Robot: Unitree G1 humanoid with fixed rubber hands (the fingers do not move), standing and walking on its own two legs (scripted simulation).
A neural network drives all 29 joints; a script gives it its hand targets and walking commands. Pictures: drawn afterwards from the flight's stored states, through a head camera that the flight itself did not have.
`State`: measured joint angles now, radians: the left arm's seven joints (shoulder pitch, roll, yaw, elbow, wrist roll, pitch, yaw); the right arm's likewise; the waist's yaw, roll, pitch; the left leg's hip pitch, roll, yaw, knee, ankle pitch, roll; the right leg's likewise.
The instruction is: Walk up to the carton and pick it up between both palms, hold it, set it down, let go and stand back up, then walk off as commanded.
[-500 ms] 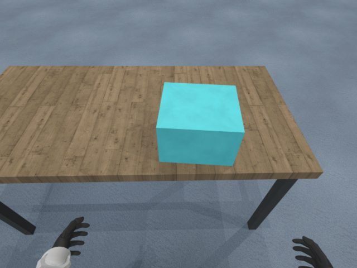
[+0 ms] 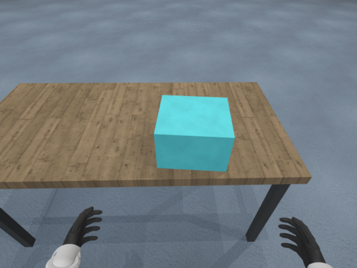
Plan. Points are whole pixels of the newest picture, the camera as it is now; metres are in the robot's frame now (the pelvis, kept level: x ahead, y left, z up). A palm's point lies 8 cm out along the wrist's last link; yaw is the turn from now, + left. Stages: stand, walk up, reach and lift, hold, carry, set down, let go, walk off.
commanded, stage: reach and lift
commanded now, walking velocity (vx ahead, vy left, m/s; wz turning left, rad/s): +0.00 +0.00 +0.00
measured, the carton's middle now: (193, 131) +0.59 -0.03 -0.04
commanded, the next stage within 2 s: none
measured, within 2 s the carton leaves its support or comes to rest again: neither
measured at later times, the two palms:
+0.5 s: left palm (76, 228) +0.22 +0.24 +0.00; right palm (291, 238) +0.20 -0.22 +0.01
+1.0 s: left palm (82, 211) +0.25 +0.24 +0.01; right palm (280, 211) +0.25 -0.21 +0.03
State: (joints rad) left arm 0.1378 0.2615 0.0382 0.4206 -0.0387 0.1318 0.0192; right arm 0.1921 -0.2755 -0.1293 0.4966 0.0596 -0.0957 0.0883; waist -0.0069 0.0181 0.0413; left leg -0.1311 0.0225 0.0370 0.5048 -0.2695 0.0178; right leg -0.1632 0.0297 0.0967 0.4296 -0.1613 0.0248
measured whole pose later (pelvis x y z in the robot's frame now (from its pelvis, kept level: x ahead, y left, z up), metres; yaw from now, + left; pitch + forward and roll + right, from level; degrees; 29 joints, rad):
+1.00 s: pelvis +0.03 +0.00 +0.00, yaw +0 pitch -4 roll -1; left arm 0.12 0.28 -0.01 0.32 -0.29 -0.03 0.03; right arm 0.18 -0.18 -0.04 0.17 0.18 0.00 -0.01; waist 0.00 0.01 0.02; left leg -0.12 0.02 0.04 0.48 -0.29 0.01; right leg -0.16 0.03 0.10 0.41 -0.19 0.02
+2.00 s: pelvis +0.04 +0.00 +0.00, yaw +0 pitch +2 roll -1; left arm -0.68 0.31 -0.01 0.98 -0.28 0.02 0.00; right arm -0.62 -0.28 -0.03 0.90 0.28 0.02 -0.03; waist 0.00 0.01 -0.05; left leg -0.22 0.02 0.04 0.48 -0.29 0.01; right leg -0.25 0.03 0.10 0.41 -0.19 0.02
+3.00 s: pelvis +0.05 -0.01 -0.01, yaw +0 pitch +25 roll +0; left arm -1.04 0.37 -0.12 1.60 -0.41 -0.36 -0.05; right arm -0.97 -0.31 0.10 1.34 0.35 -0.24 -0.03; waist 0.00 0.01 -0.23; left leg -0.67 0.02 0.04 0.49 -0.24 0.00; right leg -0.72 0.03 0.10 0.44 -0.15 0.03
